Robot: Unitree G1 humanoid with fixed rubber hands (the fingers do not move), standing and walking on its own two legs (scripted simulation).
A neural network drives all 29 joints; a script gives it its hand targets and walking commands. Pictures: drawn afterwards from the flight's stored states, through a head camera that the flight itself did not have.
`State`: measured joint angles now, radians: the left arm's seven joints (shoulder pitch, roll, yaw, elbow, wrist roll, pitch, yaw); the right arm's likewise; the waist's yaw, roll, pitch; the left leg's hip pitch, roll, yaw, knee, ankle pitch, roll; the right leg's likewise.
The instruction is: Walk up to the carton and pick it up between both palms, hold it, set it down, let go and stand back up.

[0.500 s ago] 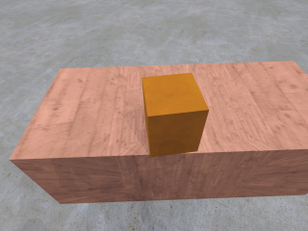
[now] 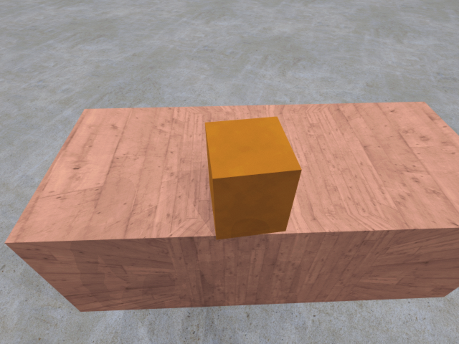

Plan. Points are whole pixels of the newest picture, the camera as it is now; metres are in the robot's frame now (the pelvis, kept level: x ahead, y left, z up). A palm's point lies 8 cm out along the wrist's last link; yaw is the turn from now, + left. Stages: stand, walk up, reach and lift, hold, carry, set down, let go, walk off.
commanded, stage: walk up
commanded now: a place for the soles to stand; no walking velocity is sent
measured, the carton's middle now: (246, 178) +0.57 -0.02 -0.09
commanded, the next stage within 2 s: none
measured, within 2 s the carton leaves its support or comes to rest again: neither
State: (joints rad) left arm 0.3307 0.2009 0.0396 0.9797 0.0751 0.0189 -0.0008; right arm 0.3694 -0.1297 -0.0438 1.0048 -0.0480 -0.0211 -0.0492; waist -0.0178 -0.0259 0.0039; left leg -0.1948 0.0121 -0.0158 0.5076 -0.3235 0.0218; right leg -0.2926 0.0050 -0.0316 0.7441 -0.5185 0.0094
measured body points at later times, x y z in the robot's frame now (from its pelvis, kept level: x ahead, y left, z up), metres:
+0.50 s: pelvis +0.13 -0.15 -0.01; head +0.11 -0.17 +0.44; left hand +0.06 +0.10 -0.14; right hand +0.24 -0.40 -0.14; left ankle +0.12 -0.02 -0.66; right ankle +0.13 -0.24 -0.74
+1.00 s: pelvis +0.19 -0.14 -0.01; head +0.25 -0.12 +0.43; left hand +0.24 +0.13 -0.15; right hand +0.33 -0.37 -0.15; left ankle +0.24 -0.03 -0.74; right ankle +0.16 -0.27 -0.70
